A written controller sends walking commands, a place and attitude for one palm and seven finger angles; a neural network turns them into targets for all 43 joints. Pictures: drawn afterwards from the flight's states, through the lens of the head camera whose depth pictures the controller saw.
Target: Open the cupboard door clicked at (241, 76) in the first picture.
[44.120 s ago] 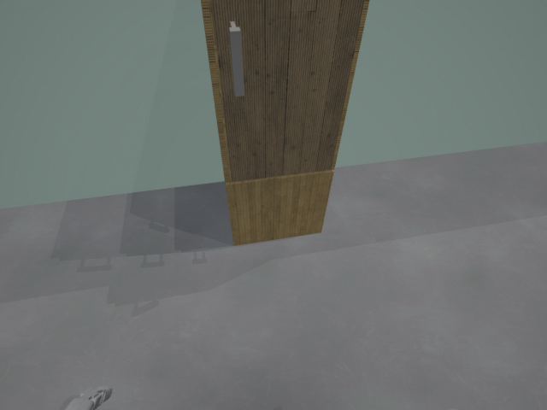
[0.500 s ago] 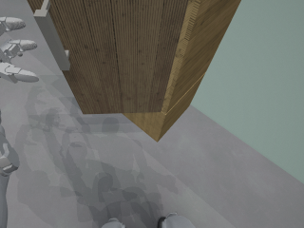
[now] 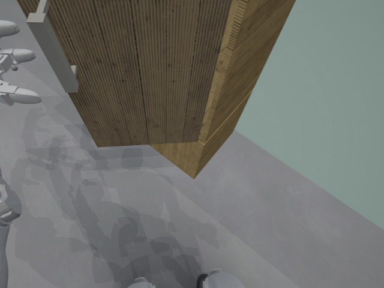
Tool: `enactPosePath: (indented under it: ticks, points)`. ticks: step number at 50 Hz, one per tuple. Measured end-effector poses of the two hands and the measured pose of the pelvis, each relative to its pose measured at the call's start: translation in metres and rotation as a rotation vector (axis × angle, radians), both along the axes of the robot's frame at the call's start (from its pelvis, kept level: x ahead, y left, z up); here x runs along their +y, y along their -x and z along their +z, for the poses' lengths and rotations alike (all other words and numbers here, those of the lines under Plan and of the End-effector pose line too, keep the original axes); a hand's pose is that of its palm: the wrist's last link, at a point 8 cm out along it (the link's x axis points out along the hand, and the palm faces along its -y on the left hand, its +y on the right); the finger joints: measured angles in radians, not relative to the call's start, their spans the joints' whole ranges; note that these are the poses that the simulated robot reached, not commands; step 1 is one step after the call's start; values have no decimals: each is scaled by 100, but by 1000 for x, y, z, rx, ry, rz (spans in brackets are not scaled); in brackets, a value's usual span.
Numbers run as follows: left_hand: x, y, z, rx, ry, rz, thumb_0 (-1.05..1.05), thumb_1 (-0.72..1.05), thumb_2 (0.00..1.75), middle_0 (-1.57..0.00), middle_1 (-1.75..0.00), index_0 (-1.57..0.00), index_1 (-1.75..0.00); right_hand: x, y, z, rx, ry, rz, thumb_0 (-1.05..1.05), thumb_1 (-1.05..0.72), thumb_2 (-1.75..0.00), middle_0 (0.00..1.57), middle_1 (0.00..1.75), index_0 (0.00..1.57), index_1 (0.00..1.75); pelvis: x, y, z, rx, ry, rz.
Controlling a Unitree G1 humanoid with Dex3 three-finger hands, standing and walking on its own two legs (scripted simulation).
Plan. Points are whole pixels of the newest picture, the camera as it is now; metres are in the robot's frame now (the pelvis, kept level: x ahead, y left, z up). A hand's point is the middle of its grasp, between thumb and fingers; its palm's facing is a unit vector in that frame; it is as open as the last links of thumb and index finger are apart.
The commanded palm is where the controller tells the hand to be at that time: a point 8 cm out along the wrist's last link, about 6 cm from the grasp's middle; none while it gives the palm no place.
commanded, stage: move the hooked fingers beside the handle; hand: left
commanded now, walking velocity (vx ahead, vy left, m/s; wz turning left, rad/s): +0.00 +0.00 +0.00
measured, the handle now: (59, 50) +0.56 +0.21 +0.13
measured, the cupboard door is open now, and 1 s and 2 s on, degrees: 44 44 44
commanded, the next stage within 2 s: slide the fingers in behind the handle in 1.82 s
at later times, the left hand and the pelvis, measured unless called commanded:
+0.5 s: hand (20, 65) +0.50 +0.26 +0.14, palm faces +0.03 -1.00 +0.00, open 14.0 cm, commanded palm +0.48 +0.32 +0.13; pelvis -0.01 +0.00 +0.00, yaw +1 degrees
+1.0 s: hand (5, 72) +0.50 +0.29 +0.13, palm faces +0.01 -1.00 +0.01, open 14.0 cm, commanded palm +0.48 +0.32 +0.13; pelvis +0.00 +0.00 +0.00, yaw +0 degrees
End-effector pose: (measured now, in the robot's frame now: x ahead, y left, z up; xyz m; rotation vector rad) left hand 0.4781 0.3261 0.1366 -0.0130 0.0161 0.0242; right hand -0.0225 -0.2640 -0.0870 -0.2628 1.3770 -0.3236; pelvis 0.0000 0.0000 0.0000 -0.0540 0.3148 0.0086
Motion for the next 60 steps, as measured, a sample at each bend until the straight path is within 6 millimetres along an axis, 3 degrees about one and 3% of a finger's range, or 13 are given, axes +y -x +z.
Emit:
enactPosePath:
  ticks: [7, 16, 23, 33, 40, 51, 60]
  points:
    - [4, 10, 10, -8, -23, -6, -1, -49, 30, -30, -120, -30, -120, -1, -21, -4, -46, -10, 33, 1, -91, -90, 21, 30, 21, 30, 0, 0, 0, -14, 2, 13]
    - [-8, 9, -1, 21, -12, -20, -1, -50, 30, -30, -120, -30, -120, -7, -32, -5, -78, 14, 75, 1, -91, -90, 21, 30, 21, 30, -1, 7, -2, -11, 1, 28]
    - [-11, -1, 2, 5, 0, 1, -1, -50, 30, -30, -120, -30, -120, -11, -16, -4, -57, 26, 46, 1, -91, -90, 21, 30, 21, 30, -4, 11, -4, -3, 1, 21]
    - [3, -4, 1, 31, -10, 4, -1, -49, 30, -30, -120, -30, -120, -8, 22, -2, 47, 23, -3, 1, -91, -90, 21, 30, 21, 30, -5, 11, -5, 15, 3, 9]
    - [11, -4, -1, 11, -11, -12, -1, -49, 30, -30, -120, -30, -120, -6, 29, 3, 80, 33, -13, 1, -91, -90, 21, 30, 21, 30, -2, 8, -5, 28, 8, 6]
    - [15, 5, -4, -5, -11, -14, -1, -50, 30, -30, -120, -30, -120, -1, -2, 1, 10, 29, 21, 1, -91, -90, 21, 30, 21, 30, 5, 3, -4, 15, 14, 12]
    - [-3, 6, 0, 10, 8, -34, -1, -50, 30, -30, -120, -30, -120, 7, -31, -7, -68, -7, 66, 1, -91, -90, 21, 30, 21, 30, 7, 3, -4, -5, 12, 28]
